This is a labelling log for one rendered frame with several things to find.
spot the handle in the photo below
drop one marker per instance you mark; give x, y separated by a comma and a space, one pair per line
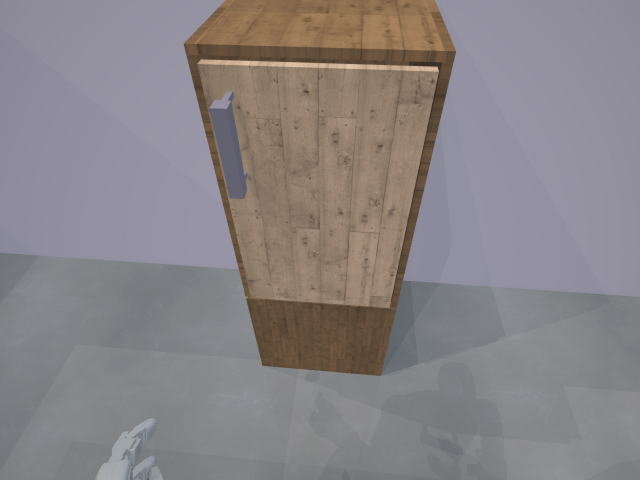
227, 140

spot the left robot hand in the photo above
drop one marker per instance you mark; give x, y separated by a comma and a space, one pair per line
126, 451

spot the cupboard door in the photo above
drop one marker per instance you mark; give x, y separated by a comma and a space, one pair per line
332, 153

